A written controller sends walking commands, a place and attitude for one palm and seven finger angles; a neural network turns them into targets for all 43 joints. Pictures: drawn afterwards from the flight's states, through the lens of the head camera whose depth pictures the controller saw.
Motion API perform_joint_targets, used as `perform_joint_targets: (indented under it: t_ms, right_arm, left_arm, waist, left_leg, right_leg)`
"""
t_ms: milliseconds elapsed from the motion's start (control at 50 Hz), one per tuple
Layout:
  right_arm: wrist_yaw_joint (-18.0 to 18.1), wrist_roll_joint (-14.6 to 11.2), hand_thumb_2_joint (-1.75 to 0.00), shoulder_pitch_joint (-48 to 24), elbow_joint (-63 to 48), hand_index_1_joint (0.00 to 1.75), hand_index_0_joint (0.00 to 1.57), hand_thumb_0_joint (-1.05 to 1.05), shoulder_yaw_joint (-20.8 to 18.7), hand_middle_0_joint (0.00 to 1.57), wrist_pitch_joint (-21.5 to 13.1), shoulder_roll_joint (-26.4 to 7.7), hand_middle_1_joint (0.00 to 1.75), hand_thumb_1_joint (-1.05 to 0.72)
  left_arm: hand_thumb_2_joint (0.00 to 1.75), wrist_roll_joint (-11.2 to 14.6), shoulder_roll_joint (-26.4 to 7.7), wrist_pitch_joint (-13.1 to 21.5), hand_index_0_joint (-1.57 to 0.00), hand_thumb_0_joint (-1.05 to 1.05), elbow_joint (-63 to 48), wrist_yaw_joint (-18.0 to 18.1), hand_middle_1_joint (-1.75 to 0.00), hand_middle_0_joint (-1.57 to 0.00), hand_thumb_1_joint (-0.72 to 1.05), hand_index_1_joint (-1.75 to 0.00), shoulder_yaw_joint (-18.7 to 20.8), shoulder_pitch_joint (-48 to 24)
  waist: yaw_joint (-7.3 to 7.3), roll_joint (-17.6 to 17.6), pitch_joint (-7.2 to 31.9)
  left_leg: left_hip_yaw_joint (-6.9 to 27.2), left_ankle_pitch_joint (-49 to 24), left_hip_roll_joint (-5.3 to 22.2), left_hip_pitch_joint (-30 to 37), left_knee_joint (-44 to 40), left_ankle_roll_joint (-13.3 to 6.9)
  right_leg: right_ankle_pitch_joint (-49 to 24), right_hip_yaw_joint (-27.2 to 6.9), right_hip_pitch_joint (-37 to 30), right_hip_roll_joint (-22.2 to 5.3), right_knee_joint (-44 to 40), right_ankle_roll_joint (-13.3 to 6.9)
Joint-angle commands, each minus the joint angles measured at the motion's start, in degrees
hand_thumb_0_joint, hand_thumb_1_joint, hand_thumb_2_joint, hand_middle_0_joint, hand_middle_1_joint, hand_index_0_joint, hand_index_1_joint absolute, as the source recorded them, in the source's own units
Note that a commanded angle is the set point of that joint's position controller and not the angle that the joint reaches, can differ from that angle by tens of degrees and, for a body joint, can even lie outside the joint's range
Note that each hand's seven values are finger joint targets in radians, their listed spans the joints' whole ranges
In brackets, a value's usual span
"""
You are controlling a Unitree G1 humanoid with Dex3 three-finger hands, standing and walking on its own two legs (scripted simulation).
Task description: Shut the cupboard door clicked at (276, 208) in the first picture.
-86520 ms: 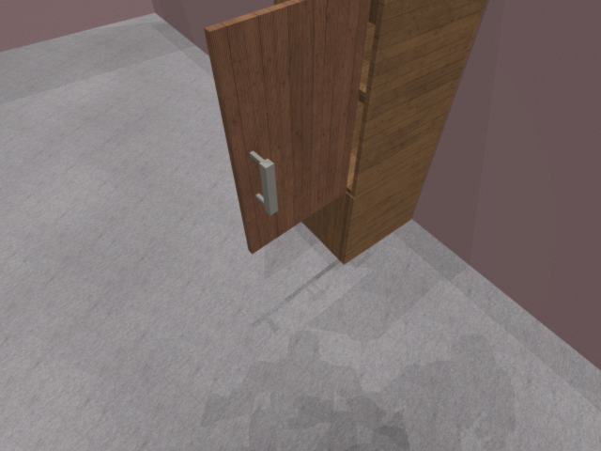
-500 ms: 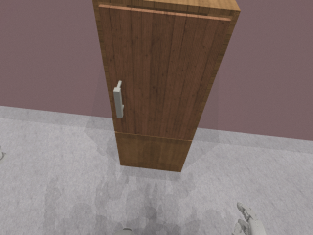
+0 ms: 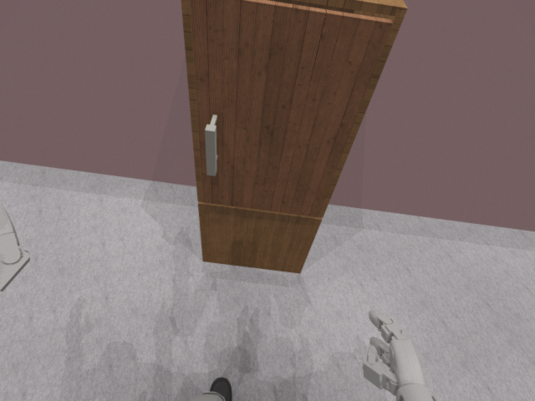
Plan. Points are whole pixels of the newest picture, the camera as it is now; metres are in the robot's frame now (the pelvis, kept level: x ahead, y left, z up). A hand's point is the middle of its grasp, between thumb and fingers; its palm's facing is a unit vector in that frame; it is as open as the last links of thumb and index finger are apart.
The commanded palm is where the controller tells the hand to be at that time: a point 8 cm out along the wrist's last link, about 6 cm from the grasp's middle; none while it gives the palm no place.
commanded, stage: step back with the hand held close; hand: left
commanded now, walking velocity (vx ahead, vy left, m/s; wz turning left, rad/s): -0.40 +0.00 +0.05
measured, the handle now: (213, 146) +0.67 +0.21 -0.07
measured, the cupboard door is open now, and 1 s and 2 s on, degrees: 0 0 0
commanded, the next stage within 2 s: stop stepping back and stand still in 0.12 s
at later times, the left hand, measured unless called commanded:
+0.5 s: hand out of the picture +0.11 +0.30 +0.17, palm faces +0.51 -0.80 -0.31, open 7.4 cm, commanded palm +0.03 +0.32 +0.19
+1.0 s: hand out of the picture +0.06 +0.32 +0.17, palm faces +0.50 -0.77 -0.40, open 7.4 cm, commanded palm +0.00 +0.34 +0.19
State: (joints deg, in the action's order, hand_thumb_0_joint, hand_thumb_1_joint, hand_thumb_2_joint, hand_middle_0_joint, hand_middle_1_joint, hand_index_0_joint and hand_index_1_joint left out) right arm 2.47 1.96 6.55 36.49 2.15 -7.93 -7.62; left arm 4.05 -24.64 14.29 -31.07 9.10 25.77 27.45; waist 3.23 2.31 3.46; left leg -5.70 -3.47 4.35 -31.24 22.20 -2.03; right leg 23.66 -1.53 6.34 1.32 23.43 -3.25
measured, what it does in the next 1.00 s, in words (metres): walks backwards: left foot, then right foot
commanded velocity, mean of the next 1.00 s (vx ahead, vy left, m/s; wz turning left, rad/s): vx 0.02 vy -0.03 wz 0.02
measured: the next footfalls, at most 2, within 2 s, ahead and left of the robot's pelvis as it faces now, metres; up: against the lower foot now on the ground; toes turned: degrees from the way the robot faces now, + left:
left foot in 0.38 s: +0.05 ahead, +0.10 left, +0.00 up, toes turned -1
right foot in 0.56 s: -0.10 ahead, -0.07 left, +0.00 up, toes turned +0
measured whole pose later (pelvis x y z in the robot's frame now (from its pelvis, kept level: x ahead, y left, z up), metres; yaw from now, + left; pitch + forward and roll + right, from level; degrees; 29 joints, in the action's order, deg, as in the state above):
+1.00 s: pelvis -0.14 +0.04 +0.00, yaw +1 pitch -1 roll +0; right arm 4.7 0.3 15.1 38.1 0.9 -8.0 -10.4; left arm 1.5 -22.5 9.9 -26.4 10.2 24.5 28.6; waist -0.7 2.6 0.8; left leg -3.7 14.0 2.0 -16.1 31.0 0.4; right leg 18.4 1.8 13.2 -0.3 32.5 -0.4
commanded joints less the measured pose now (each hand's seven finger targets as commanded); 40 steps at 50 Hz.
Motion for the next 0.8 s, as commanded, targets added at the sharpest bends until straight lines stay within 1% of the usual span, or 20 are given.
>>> perform_joint_targets:
  t_ms: [0, 20, 60, 120, 160, 200, 240, 260, 320, 340, 360, 400, 500, 540, 560, 580, 640, 680, 740, 780]
  right_arm:
    - [1.7, 0.6, -0.90, -0.6, -4.8, 0.30, 0.20, 0.00, -3.5, 0.20, -1.8, -9.1, 0.30, -0.90]
    - [2.1, -1.3, -0.90, -0.2, -4.8, 0.30, 0.20, 0.00, -4.8, 0.20, -1.9, -9.3, 0.30, -0.90]
    - [2.6, -1.8, -0.90, -2.7, -7.7, 0.30, 0.20, 0.00, -5.0, 0.20, -1.2, -10.9, 0.30, -0.90]
    - [2.2, -1.1, -0.90, -3.2, -9.6, 0.30, 0.20, 0.00, -5.1, 0.20, 0.1, -11.7, 0.30, -0.90]
    - [2.0, -0.4, -0.90, -3.5, -9.8, 0.30, 0.20, 0.00, -5.9, 0.20, 0.7, -11.7, 0.30, -0.90]
    - [1.3, -1.5, -0.90, -0.6, -9.4, 0.30, 0.20, 0.00, -5.9, 0.20, 0.3, -9.9, 0.30, -0.90]
    - [1.3, -1.5, -0.90, 1.9, -7.9, 0.30, 0.20, 0.00, -6.1, 0.20, -0.3, -10.5, 0.30, -0.90]
    - [1.3, -0.2, -0.90, 2.5, -7.2, 0.30, 0.20, 0.00, -5.8, 0.20, -0.3, -11.2, 0.30, -0.90]
    - [3.5, -1.6, -0.90, 3.8, -5.5, 0.30, 0.20, 0.00, -4.4, 0.20, -1.3, -12.7, 0.30, -0.90]
    - [4.2, -2.1, -0.90, 2.8, -5.8, 0.30, 0.20, 0.00, -4.8, 0.20, -2.9, -14.0, 0.30, -0.90]
    - [4.7, -3.1, -0.90, 3.2, -5.9, 0.30, 0.20, 0.00, -5.2, 0.20, -4.1, -14.4, 0.30, -0.90]
    - [4.4, -2.1, -0.90, 3.0, -6.0, 0.30, 0.20, 0.00, -4.7, 0.20, -4.7, -13.1, 0.30, -0.90]
    - [1.4, -0.9, -0.90, 2.2, -8.5, 0.30, 0.20, 0.00, -3.9, 0.20, -4.0, -9.7, 0.30, -0.90]
    - [0.8, -0.2, -0.90, 2.3, -8.2, 0.30, 0.20, 0.00, -3.9, 0.20, -1.4, -8.9, 0.30, -0.90]
    - [0.7, 0.2, -0.90, 2.6, -7.5, 0.30, 0.20, 0.00, -4.1, 0.20, -0.2, -9.8, 0.30, -0.90]
    - [0.8, -0.6, -0.90, 4.2, -6.2, 0.30, 0.20, 0.00, -4.3, 0.20, 1.0, -9.4, 0.30, -0.90]
    - [1.8, -1.5, -0.90, 3.9, -6.7, 0.30, 0.20, 0.00, -3.7, 0.20, 1.4, -10.1, 0.30, -0.90]
    - [2.5, -1.7, -0.90, 2.6, -6.7, 0.30, 0.20, 0.00, -3.7, 0.20, 1.0, -10.3, 0.30, -0.90]
    - [3.4, -1.7, -0.90, 2.5, -6.6, 0.30, 0.20, 0.00, -3.8, 0.20, -0.4, -10.5, 0.30, -0.90]
    - [3.5, -2.0, -0.90, 2.3, -7.4, 0.30, 0.20, 0.00, -4.5, 0.20, -1.4, -11.6, 0.30, -0.90]
  left_arm:
    - [0.90, -0.6, -16.7, 5.3, -0.20, 0.00, -14.3, 0.7, -0.30, -0.20, 0.90, -0.30, 8.7, -9.7]
    - [0.90, -0.1, -12.2, 4.4, -0.20, 0.00, -12.4, -0.1, -0.30, -0.20, 0.90, -0.30, 4.8, -8.4]
    - [0.90, 0.7, -16.1, 3.0, -0.20, 0.00, -12.6, -0.8, -0.30, -0.20, 0.90, -0.30, 9.4, -2.0]
    - [0.90, 2.6, -14.8, 3.2, -0.20, 0.00, -10.2, -1.6, -0.30, -0.20, 0.90, -0.30, 11.8, 4.2]
    - [0.90, 3.6, -18.1, 3.4, -0.20, 0.00, -8.6, -1.6, -0.30, -0.20, 0.90, -0.30, 16.1, 7.9]
    - [0.90, 3.6, -16.6, 4.4, -0.20, 0.00, -10.5, -1.5, -0.30, -0.20, 0.90, -0.30, 14.2, 10.4]
    - [0.90, 2.3, -16.8, 3.1, -0.20, 0.00, -12.3, 0.1, -0.30, -0.20, 0.90, -0.30, 12.9, 10.7]
    - [0.90, 1.5, -15.5, 2.0, -0.20, 0.00, -11.9, 0.6, -0.30, -0.20, 0.90, -0.30, 12.3, 8.4]
    - [0.90, -1.4, -9.0, 0.0, -0.20, 0.00, -8.2, 1.9, -0.30, -0.20, 0.90, -0.30, 2.3, -7.5]
    - [0.90, -1.6, -9.4, 0.3, -0.20, 0.00, -6.7, 2.3, -0.30, -0.20, 0.90, -0.30, 2.5, -9.2]
    - [0.90, -1.7, -11.0, 0.8, -0.20, 0.00, -6.9, 2.6, -0.30, -0.20, 0.90, -0.30, 3.1, -11.8]
    - [0.90, -1.9, -10.0, 1.3, -0.20, 0.00, -9.0, 2.2, -0.30, -0.20, 0.90, -0.30, 4.1, -10.0]
    - [0.90, -1.7, -10.3, 0.5, -0.20, 0.00, -17.2, 0.8, -0.30, -0.20, 0.90, -0.30, 5.2, 4.5]
    - [0.90, -1.3, -12.8, -0.5, -0.20, 0.00, -13.9, 0.8, -0.30, -0.20, 0.90, -0.30, 8.7, 9.2]
    - [0.90, -0.8, -14.2, -0.7, -0.20, 0.00, -11.9, 1.0, -0.30, -0.20, 0.90, -0.30, 11.3, 8.8]
    - [0.90, -0.5, -11.6, -1.6, -0.20, 0.00, -9.2, 1.3, -0.30, -0.20, 0.90, -0.30, 8.7, 6.1]
    - [0.90, -1.0, -9.4, -1.5, -0.20, 0.00, 0.3, 1.8, -0.30, -0.20, 0.90, -0.30, 5.8, 0.6]
    - [0.90, -1.7, -8.9, -1.7, -0.20, 0.00, 2.9, 1.9, -0.30, -0.20, 0.90, -0.30, 3.6, -3.9]
    - [0.90, -2.3, -7.7, -1.7, -0.20, 0.00, 1.1, 2.4, -0.30, -0.20, 0.90, -0.30, 1.1, -6.7]
    - [0.90, -2.1, -8.2, -1.2, -0.20, 0.00, -4.2, 2.4, -0.30, -0.20, 0.90, -0.30, 1.0, -7.4]
  waist:
    - [-3.78, -4.4, 10.6]
    - [-5.21, -0.3, 10.0]
    - [-4.31, -5.7, 5.4]
    - [-3.44, -19.8, 4.6]
    - [-2.63, -18.8, 6.9]
    - [-2.83, -4.9, 9.5]
    - [-3.49, 9.0, 3.2]
    - [-3.69, 7.2, 1.6]
    - [-6.79, -8.0, -7.0]
    - [-4.95, -13.7, -6.3]
    - [-4.20, -11.8, -3.9]
    - [-4.42, -19.0, 0.5]
    - [-3.37, -17.8, 5.8]
    - [-3.64, -4.4, 4.3]
    - [-3.25, 2.1, 2.6]
    - [-3.93, 7.9, -0.1]
    - [-5.62, 1.9, -6.0]
    - [-4.87, 4.2, -7.2]
    - [-4.18, 3.6, -5.5]
    - [-4.11, -0.2, -3.4]
  left_leg:
    - [2.4, 8.4, 1.4, 28.5, 9.6, 5.9]
    - [3.1, 11.1, -1.1, 30.5, 9.9, 5.6]
    - [6.5, 13.7, -0.3, 28.6, 4.9, 4.9]
    - [16.5, 34.4, 6.6, 9.2, -17.9, 4.8]
    - [17.7, 38.2, 8.1, 1.3, -19.1, 6.6]
    - [4.7, 24.0, -1.2, 13.1, 5.0, 6.3]
    - [7.0, 22.7, -6.6, 20.2, 36.1, 6.5]
    - [9.5, 26.0, -4.6, 16.5, 39.9, 5.7]
    - [11.4, 17.5, -1.0, 13.0, 6.0, 3.3]
    - [17.9, 17.7, 3.4, 9.7, -2.6, 1.0]
    - [23.9, 23.3, 6.5, 8.3, -6.9, -0.5]
    - [31.0, 51.4, 8.7, 7.1, -18.4, 0.5]
    - [14.2, 37.9, 1.0, 5.2, -11.5, 3.9]
    - [6.6, 28.5, -4.4, 4.2, 9.6, 4.5]
    - [6.3, 25.0, -5.7, 4.8, 23.8, 4.4]
    - [7.7, 23.8, -5.3, -1.5, 32.5, 4.5]
    - [7.8, 22.4, -1.5, 0.1, 32.9, 3.2]
    - [5.7, 23.5, -0.9, 5.5, 22.9, 2.1]
    - [1.0, 23.5, -3.1, 15.7, 10.4, 0.8]
    - [5.2, 23.7, -0.3, 19.5, 3.0, -0.5]
  right_leg:
    - [-17.2, -6.6, 19.5, -12.0, -7.4, -2.1]
    - [-10.6, -0.8, 22.3, -8.2, -5.4, -0.4]
    - [-1.4, 2.8, 25.3, -3.0, -3.0, 0.9]
    - [9.8, 6.6, 6.8, 6.6, 7.8, 1.1]
    - [10.0, 6.2, -2.3, 7.3, 8.8, -0.5]
    - [6.6, -0.9, 9.5, -2.5, -5.1, -2.7]
    - [13.6, -17.6, 34.4, -20.8, -15.4, -9.9]
    - [12.1, -16.5, 34.3, -21.0, -12.9, -10.3]
    - [-0.1, 2.0, 22.5, -5.4, 5.7, 1.8]
    - [-0.4, 3.3, 16.9, -0.7, 9.9, 3.9]
    - [-0.2, 2.5, 11.3, 1.0, 12.5, 4.4]
    - [5.7, 1.4, 8.6, 3.3, 20.5, 4.0]
    - [1.8, 5.1, -6.4, 3.8, 2.3, 1.0]
    - [4.6, -8.0, -0.5, -7.6, -8.6, -3.7]
    - [10.5, -20.6, 9.2, -17.7, -15.6, -7.7]
    - [16.5, -23.6, 10.5, -20.8, -16.1, -10.3]
    - [14.6, -14.7, 18.0, -16.7, -13.4, -6.8]
    - [14.3, -10.7, 18.8, -15.3, -11.7, -5.1]
    - [13.5, -7.3, 18.0, -11.8, -8.5, -3.2]
    - [5.0, -4.5, 15.0, -8.6, -1.2, -0.7]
